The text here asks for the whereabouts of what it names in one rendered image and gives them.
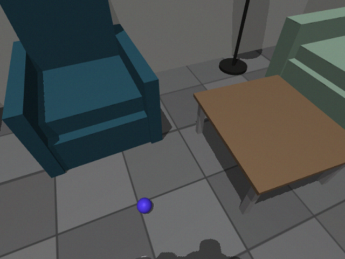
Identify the floor lamp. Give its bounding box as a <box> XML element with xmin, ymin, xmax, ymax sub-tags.
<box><xmin>219</xmin><ymin>0</ymin><xmax>250</xmax><ymax>75</ymax></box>

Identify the coffee table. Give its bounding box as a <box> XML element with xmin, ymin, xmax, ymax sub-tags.
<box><xmin>194</xmin><ymin>75</ymin><xmax>345</xmax><ymax>215</ymax></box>

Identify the sofa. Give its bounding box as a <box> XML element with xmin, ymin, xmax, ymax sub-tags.
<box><xmin>265</xmin><ymin>7</ymin><xmax>345</xmax><ymax>130</ymax></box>

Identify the ball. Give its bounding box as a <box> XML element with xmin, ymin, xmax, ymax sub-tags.
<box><xmin>137</xmin><ymin>197</ymin><xmax>152</xmax><ymax>213</ymax></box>

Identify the armchair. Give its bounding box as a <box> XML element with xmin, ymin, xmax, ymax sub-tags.
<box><xmin>0</xmin><ymin>0</ymin><xmax>163</xmax><ymax>178</ymax></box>

